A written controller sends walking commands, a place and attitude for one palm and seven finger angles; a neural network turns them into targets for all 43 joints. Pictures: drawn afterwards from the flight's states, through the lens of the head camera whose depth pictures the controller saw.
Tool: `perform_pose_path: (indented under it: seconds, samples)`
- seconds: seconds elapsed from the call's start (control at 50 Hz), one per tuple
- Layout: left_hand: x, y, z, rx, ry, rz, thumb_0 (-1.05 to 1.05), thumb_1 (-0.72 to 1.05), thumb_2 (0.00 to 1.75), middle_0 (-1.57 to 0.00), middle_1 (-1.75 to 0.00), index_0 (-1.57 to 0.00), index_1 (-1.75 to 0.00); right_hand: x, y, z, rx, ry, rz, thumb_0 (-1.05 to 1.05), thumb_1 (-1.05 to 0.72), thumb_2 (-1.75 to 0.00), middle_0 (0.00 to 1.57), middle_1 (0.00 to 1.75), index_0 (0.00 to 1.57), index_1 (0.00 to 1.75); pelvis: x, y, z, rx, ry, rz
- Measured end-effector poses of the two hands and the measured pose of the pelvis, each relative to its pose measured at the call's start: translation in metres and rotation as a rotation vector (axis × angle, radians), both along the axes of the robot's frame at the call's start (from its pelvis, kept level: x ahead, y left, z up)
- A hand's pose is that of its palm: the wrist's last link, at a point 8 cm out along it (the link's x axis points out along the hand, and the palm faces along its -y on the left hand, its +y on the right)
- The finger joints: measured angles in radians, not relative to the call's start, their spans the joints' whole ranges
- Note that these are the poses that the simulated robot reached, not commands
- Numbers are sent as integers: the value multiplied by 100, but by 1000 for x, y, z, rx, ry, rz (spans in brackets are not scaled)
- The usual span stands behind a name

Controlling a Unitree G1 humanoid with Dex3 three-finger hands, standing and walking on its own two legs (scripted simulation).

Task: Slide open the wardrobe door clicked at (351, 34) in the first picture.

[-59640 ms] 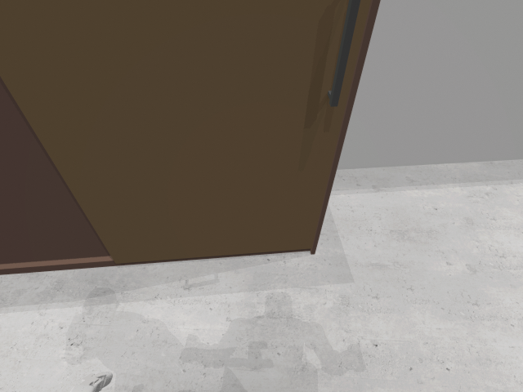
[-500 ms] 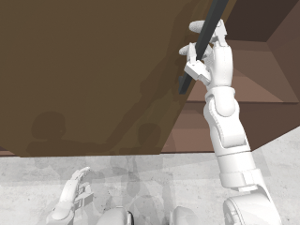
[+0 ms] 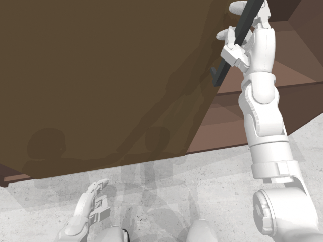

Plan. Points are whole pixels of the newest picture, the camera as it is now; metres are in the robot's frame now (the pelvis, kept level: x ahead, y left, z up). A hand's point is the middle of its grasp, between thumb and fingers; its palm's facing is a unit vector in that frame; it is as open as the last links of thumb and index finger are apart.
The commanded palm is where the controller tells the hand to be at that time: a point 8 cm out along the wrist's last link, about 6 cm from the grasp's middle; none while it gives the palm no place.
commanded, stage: step sideways, sliding the door along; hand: right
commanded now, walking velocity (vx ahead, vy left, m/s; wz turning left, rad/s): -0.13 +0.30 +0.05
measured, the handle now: (235, 31) +0.49 -0.19 +0.20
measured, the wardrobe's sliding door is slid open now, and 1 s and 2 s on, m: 0.65 0.65 0.65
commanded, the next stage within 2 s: stop walking and hold the door there in 0.28 s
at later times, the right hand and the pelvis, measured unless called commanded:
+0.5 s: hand (222, 47) +0.45 -0.15 +0.19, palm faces +0.51 +0.82 -0.25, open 6.7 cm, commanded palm +0.41 -0.17 +0.19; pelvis +0.05 +0.13 +0.02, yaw -2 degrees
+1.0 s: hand (224, 48) +0.44 -0.15 +0.20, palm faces +0.41 +0.89 -0.21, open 6.7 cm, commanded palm +0.40 -0.17 +0.19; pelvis +0.04 +0.10 +0.02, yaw +4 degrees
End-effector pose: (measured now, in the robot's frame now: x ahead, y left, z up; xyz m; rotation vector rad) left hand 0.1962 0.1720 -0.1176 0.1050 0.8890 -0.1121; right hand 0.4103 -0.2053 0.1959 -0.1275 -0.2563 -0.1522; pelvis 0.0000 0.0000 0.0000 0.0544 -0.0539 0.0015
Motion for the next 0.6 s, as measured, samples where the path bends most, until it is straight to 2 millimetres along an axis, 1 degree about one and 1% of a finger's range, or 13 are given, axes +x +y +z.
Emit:
perform_pose_path:
  seconds: [0.06, 0.14, 0.18, 0.24, 0.3, 0.36, 0.4, 0.44, 0.5, 0.56, 0.6]
  samples:
    - [7, 32, -1, 18, 8, 26, 2, 91, 90, -20, -30, -20, -30, -2, 6, 2, -1, 29, -83, 0, -79, -87, 43, 140, 14, 133, 2, 22, 5, -30, 7, -45]
    - [14, 75, 11, 103, -12, 53, 2, 91, 90, -20, -30, -20, -30, -4, 11, 3, 45, 54, -151, 0, -80, -87, 44, 140, 13, 135, 8, 39, 14, -72, 41, -66]
    - [17, 94, 14, 136, -37, 68, 2, 91, 90, -20, -30, -20, -30, -4, 12, 2, 55, 46, -164, 0, -80, -87, 43, 140, 12, 136, 10, 46, 10, -48, 37, -68]
    - [20, 116, 20, 138, -37, 50, 2, 91, 90, -19, -30, -19, -30, -5, 15, 1, 55, 38, -185, 1, -81, -87, 41, 140, 10, 135, 15, 67, 9, -59, 22, -57]
    - [26, 132, 18, 123, -51, 18, 2, 91, 90, -19, -30, -19, -30, -5, 18, 1, 54, 34, -239, 0, -81, -87, 39, 140, 7, 134, 24, 89, 6, -56, 6, -37]
    - [38, 145, 6, 82, -67, 4, 1, 91, 90, -19, -30, -19, -30, -5, 22, 0, 29, 22, -311, 0, -80, -87, 39, 140, 3, 135, 35, 111, -3, -49, -11, -40]
    - [45, 152, 0, 71, -56, 17, 2, 91, 90, -19, -30, -19, -30, -5, 25, 1, 11, 29, -360, -1, -80, -87, 40, 140, 1, 135, 40, 121, 0, -50, -10, -62]
    - [49, 160, 1, 68, -44, 49, 2, 91, 90, -19, -30, -19, -30, -6, 22, 1, -57, 40, -366, -4, -77, -87, 41, 140, 3, 136, 45, 126, 6, -83, 20, -60]
    - [52, 172, 10, 83, -59, 82, 2, 91, 90, -19, -30, -20, -30, -8, 18, 6, -129, 86, -393, -7, -71, -85, 42, 140, 11, 136, 49, 130, 17, -122, 52, -37]
    - [50, 182, 20, 104, -75, 102, 2, 91, 90, -19, -30, -19, -30, -9, 17, 9, -149, 118, -415, -7, -68, -83, 44, 140, 16, 136, 51, 130, 26, -135, 70, -25]
    - [48, 188, 27, 120, -85, 118, 2, 91, 90, -19, -30, -19, -30, -9, 17, 10, -141, 124, -419, -7, -68, -83, 44, 139, 18, 136, 52, 130, 28, -134, 70, -22]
